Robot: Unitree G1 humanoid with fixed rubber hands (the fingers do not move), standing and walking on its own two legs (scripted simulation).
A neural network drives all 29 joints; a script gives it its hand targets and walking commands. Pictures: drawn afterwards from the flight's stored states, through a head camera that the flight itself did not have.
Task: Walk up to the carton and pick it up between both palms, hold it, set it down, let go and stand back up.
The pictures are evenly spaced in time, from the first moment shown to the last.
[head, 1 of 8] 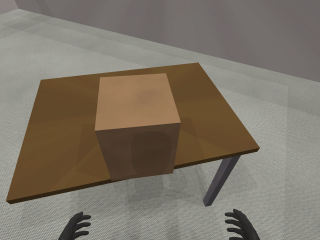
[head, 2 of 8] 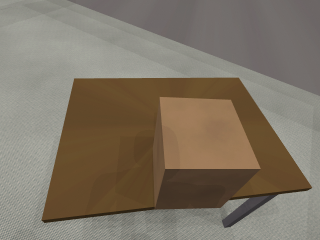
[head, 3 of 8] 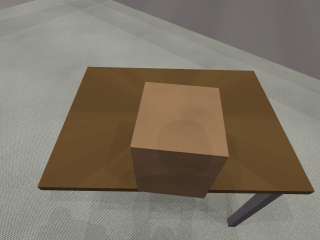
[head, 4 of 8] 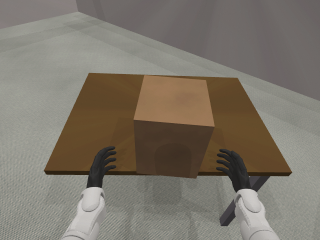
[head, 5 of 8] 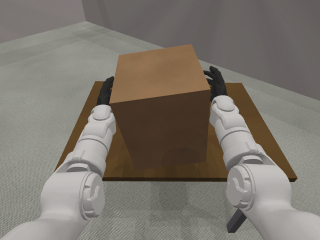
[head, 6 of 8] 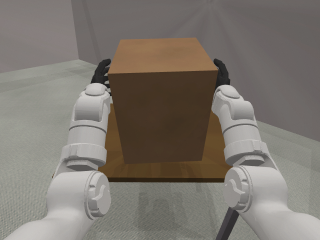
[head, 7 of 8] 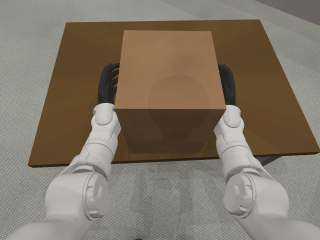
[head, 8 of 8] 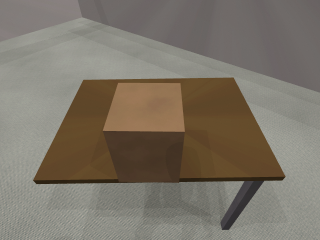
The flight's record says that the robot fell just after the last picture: no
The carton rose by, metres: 0.24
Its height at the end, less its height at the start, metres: +0.00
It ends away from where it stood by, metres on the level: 0.02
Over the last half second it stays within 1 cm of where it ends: yes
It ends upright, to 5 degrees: yes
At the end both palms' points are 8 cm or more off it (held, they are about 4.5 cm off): yes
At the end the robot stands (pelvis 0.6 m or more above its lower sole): yes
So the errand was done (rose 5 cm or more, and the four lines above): yes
